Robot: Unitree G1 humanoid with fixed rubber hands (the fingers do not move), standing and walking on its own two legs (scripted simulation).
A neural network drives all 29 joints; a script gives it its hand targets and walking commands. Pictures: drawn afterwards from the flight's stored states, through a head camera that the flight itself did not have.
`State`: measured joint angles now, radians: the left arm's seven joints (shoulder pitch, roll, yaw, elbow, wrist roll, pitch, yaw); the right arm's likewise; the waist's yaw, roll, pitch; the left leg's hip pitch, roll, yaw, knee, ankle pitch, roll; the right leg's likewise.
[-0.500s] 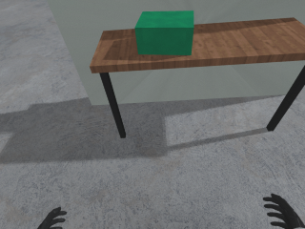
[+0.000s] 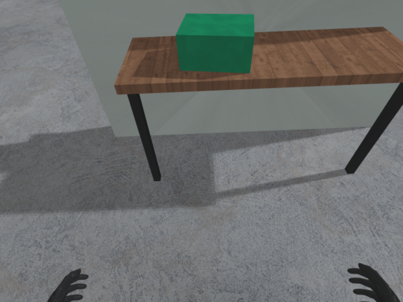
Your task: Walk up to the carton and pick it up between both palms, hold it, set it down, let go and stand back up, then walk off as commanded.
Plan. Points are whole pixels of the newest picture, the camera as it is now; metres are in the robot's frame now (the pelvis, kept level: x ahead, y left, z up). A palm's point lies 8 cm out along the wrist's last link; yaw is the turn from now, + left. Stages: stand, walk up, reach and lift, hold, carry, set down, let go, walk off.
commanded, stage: walk off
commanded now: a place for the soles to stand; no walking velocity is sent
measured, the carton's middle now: (216, 42) +1.08 -0.03 +0.02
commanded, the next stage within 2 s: stand in 0.06 s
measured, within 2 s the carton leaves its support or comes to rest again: neither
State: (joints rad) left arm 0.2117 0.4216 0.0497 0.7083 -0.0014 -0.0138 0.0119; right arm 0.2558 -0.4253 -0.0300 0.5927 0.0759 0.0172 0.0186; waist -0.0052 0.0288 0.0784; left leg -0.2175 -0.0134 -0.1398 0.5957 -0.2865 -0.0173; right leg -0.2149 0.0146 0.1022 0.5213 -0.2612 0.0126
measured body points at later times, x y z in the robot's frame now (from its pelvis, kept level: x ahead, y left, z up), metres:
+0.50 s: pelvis +0.03 -0.02 +0.00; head +0.04 -0.02 +0.45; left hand +0.19 +0.31 -0.07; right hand +0.20 -0.33 -0.06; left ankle +0.03 +0.13 -0.73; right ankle +0.05 -0.16 -0.73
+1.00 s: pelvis +0.03 -0.02 +0.00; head +0.04 -0.02 +0.45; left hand +0.18 +0.31 -0.08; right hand +0.19 -0.33 -0.07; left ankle +0.03 +0.13 -0.73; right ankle +0.05 -0.16 -0.73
